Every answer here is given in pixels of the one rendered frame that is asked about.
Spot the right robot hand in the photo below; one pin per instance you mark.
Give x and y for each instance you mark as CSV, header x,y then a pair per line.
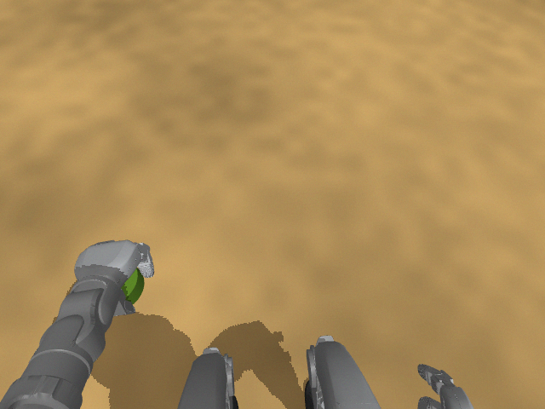
x,y
451,396

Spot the tin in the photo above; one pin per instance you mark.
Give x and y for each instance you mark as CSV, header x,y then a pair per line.
x,y
134,286

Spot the left robot arm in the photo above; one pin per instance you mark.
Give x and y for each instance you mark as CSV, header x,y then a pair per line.
x,y
60,367

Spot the left robot hand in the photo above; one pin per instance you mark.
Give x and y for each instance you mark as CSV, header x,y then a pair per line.
x,y
115,260

